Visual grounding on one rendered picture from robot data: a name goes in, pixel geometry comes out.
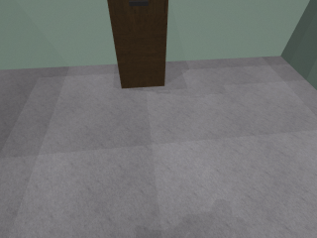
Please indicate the cabinet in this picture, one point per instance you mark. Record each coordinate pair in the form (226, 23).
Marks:
(140, 46)

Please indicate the drawer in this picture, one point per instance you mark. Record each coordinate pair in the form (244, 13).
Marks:
(122, 7)

